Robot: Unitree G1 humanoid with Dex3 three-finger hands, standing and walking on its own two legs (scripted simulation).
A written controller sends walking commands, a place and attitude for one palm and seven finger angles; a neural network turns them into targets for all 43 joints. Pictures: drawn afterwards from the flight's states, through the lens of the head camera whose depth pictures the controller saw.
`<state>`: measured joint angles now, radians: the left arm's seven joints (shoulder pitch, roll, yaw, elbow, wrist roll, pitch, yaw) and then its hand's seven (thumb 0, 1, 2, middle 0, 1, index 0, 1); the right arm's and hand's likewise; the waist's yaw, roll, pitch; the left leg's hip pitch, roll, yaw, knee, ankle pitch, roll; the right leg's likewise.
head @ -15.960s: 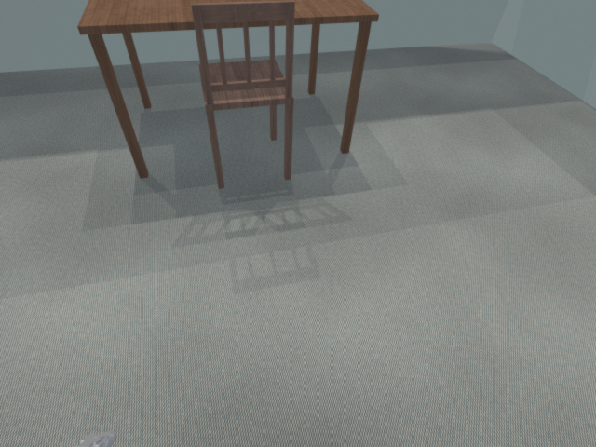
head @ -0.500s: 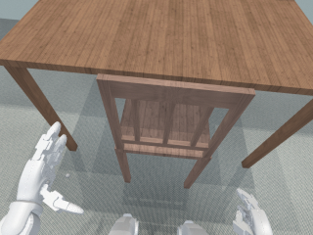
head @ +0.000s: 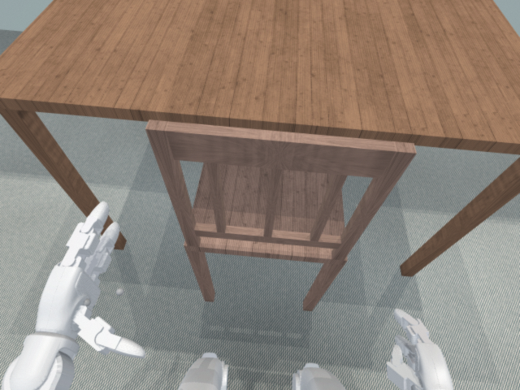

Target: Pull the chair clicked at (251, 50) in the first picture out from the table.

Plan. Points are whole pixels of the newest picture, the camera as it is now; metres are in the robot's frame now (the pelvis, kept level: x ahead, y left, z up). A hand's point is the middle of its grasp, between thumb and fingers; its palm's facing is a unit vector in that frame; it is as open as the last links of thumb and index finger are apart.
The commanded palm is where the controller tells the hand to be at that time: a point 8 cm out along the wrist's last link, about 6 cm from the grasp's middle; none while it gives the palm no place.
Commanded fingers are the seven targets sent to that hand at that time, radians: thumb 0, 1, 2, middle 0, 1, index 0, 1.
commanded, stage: aim the fingers beside a spindle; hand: left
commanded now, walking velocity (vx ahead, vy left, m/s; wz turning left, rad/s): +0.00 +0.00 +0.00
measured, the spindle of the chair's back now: (271, 204) +0.43 -0.01 -0.02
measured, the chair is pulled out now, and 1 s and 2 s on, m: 0.00 0.00 0.00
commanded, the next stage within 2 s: none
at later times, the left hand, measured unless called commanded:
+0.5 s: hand (142, 278) +0.28 +0.18 +0.01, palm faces -0.08 -1.00 -0.03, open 16.9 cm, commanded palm +0.26 +0.24 +0.02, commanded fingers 0.00 -0.50 0.30 -0.06 -0.08 -0.06 -0.08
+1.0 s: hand (165, 265) +0.30 +0.16 +0.01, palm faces -0.07 -1.00 -0.04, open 16.9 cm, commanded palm +0.28 +0.21 +0.00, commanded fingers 0.00 -0.50 0.30 -0.06 -0.08 -0.06 -0.08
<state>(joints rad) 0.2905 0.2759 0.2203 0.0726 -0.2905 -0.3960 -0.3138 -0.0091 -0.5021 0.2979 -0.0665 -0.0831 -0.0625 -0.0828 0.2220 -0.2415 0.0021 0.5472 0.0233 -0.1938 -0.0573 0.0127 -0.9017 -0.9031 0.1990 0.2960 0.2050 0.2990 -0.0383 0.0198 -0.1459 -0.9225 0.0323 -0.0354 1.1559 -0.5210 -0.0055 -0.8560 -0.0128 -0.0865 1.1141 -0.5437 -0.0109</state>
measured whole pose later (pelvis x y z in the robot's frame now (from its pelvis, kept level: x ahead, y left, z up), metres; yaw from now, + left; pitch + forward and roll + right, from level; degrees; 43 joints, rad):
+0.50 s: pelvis -0.01 +0.01 -0.01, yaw +0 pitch +19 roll -2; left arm 0.15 0.25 0.17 0.18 -0.25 -0.38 -0.26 -0.01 -0.50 0.30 -0.06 -0.08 -0.06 -0.08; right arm 0.22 -0.25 0.01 0.54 0.02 -0.15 -0.04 0.01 -0.90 -0.90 0.20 0.30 0.21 0.30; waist -0.05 0.03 -0.16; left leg -1.02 0.02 -0.02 1.22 -0.54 0.01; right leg -0.96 -0.02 -0.07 1.18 -0.56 0.00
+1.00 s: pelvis -0.01 +0.01 -0.02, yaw -1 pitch +21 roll -2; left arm 0.08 0.22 0.08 0.15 -0.18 -0.42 -0.13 -0.01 -0.50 0.30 -0.07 -0.08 -0.06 -0.08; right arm 0.20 -0.23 0.01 0.53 0.00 -0.09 -0.02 0.01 -0.90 -0.90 0.20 0.30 0.20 0.30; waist -0.05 0.02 -0.16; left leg -1.09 0.02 -0.02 1.27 -0.55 0.01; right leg -1.02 -0.02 -0.07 1.24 -0.58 0.00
